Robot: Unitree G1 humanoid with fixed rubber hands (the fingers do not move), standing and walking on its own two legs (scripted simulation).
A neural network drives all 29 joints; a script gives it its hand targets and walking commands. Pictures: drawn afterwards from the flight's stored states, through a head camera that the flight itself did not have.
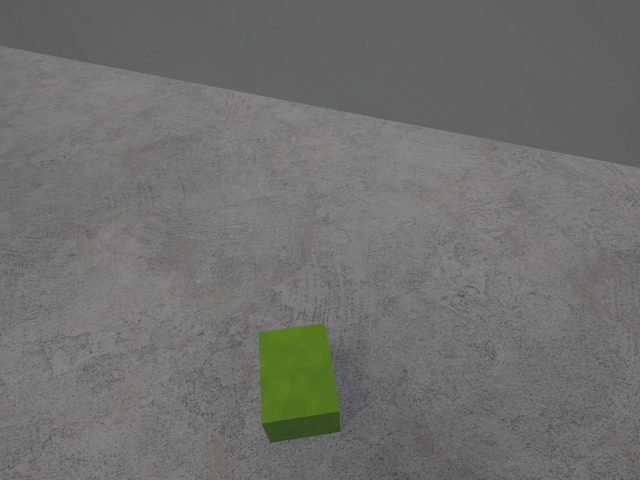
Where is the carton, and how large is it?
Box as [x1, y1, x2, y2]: [259, 323, 339, 442]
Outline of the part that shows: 324,323 259,332 261,423 270,442 339,431 339,411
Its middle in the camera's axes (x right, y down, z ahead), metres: -0.06 +0.43 +1.20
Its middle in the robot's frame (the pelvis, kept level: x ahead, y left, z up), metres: +0.56 +0.12 -0.69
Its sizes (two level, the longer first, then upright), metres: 0.281 0.214 0.171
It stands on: the floor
